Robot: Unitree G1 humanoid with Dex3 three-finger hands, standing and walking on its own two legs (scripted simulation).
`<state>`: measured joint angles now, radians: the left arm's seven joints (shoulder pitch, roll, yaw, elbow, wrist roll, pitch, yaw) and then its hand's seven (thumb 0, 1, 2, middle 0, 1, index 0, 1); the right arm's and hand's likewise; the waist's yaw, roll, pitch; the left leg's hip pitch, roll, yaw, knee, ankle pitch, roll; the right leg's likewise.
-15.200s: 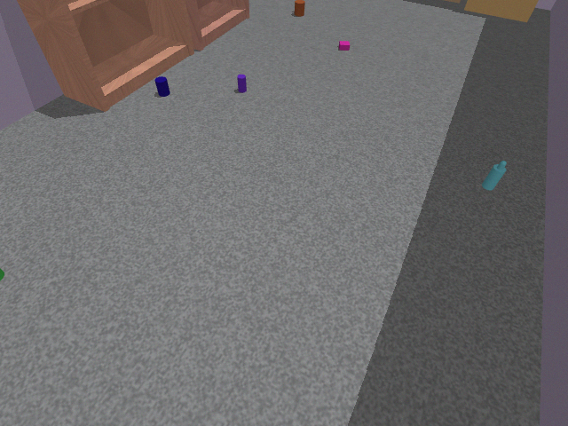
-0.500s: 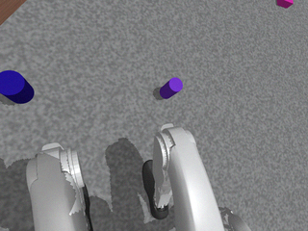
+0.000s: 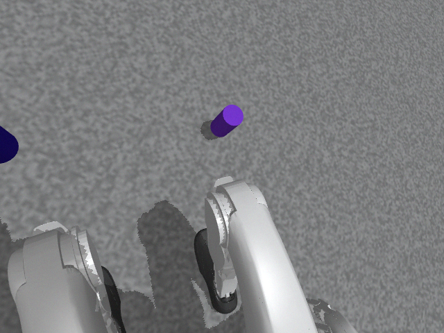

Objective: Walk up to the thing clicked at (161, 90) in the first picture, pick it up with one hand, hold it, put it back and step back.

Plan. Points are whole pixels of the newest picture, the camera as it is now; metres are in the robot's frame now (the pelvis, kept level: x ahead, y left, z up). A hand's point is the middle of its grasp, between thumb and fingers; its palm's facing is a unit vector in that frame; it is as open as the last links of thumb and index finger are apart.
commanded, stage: close in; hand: left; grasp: from above
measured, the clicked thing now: out of the picture +0.50 +0.31 -0.28
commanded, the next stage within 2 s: rest palm in 0.18 s
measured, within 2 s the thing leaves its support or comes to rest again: neither
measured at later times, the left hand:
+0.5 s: hand out of the picture +0.47 +0.31 -0.21, palm faces -0.44 -0.10 -0.89, open 14.1 cm
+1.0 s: hand out of the picture +0.48 +0.31 -0.24, palm faces -0.48 -0.15 -0.87, open 14.1 cm
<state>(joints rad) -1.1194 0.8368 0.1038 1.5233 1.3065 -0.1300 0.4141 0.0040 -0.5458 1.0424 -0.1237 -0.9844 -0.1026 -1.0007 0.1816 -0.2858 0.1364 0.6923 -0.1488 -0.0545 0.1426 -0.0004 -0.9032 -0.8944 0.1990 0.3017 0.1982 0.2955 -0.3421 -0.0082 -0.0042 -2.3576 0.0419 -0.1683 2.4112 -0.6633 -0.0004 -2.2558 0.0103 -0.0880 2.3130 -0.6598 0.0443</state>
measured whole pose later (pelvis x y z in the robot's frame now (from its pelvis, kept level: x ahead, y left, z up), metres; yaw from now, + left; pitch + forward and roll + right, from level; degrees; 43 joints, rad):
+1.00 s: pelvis +0.00 +0.00 -0.02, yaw -3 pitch +30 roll -12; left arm -1.05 1.01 0.19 1.61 1.25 -0.21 0.42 0.00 -0.54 1.05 -0.09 -1.01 -0.07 -1.02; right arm 0.17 -0.31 0.22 0.68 -0.22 -0.13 0.20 0.00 -0.91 -0.90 0.20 0.30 0.20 0.30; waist -0.37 -0.08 0.14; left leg -2.37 0.04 -0.23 2.52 -0.70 -0.01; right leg -2.26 0.03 -0.13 2.38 -0.67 0.05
